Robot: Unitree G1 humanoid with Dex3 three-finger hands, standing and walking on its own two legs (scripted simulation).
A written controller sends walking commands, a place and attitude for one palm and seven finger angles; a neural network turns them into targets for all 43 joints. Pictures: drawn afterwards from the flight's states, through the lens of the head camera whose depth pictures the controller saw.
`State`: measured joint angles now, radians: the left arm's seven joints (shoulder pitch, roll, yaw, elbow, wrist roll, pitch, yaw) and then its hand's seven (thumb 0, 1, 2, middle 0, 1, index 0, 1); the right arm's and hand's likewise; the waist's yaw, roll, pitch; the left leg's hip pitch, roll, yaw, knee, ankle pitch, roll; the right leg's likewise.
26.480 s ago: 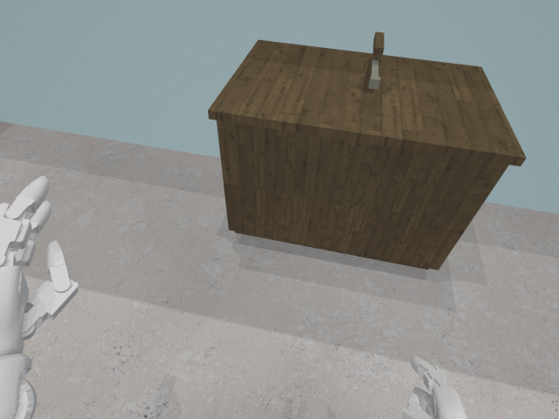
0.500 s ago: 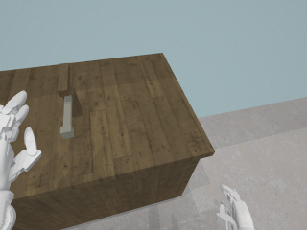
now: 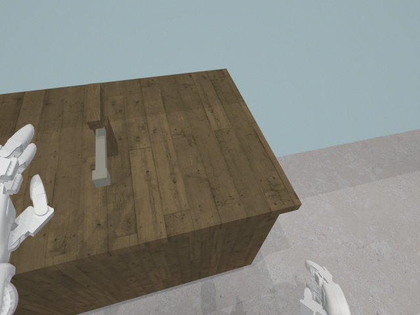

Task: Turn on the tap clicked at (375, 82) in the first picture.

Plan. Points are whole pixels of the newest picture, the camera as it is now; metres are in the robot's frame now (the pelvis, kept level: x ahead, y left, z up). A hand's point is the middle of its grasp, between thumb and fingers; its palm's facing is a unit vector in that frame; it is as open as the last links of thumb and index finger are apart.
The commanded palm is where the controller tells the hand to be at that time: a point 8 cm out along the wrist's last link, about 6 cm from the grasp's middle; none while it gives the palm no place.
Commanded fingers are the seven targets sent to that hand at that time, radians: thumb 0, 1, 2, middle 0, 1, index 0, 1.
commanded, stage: look again from close up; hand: left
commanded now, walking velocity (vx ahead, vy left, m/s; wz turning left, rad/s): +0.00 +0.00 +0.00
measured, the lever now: (101, 177) +0.36 +0.26 +0.03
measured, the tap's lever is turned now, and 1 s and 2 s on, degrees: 0 0 0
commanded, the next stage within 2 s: come to a stop and stand still in 0.30 s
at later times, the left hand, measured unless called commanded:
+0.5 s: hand (36, 201) +0.22 +0.26 +0.16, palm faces +0.34 -0.81 -0.47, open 7.4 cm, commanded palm +0.16 +0.28 +0.17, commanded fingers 0.00 0.90 0.90 -0.20 -0.30 -0.20 -0.30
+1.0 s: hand (31, 206) +0.22 +0.27 +0.16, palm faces +0.41 -0.85 -0.33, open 7.4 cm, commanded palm +0.16 +0.29 +0.17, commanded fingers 0.00 0.90 0.90 -0.20 -0.30 -0.20 -0.30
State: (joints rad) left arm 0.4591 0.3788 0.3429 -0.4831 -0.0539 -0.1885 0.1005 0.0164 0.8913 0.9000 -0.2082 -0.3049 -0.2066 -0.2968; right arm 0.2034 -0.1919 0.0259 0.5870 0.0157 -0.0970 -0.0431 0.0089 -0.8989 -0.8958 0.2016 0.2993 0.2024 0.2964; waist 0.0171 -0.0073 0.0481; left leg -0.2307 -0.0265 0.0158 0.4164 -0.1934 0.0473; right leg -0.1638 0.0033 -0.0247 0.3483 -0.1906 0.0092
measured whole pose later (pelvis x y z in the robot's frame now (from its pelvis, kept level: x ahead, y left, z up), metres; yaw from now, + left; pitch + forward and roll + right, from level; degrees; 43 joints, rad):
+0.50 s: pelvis -0.01 +0.01 -0.01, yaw -2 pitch +0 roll -2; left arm 0.34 0.43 0.42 -0.46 0.00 -0.27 0.03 0.02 0.88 0.90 -0.22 -0.31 -0.21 -0.30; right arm 0.23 -0.21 0.02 0.58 -0.01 -0.17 -0.02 0.01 -0.90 -0.90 0.20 0.30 0.20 0.30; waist 0.06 -0.04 0.10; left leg -0.27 -0.01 0.04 0.49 -0.23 0.05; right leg -0.21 0.02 0.00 0.41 -0.21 0.01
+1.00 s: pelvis -0.01 +0.01 +0.00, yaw -1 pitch +0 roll -2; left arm 0.35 0.34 0.37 -0.41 -0.03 -0.27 0.09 0.02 0.89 0.90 -0.21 -0.30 -0.21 -0.30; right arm 0.22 -0.20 0.02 0.60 0.01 -0.16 -0.03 0.01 -0.90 -0.90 0.20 0.30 0.20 0.30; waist 0.05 -0.03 0.06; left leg -0.25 -0.03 0.04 0.46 -0.21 0.07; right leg -0.19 0.00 0.00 0.38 -0.19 0.03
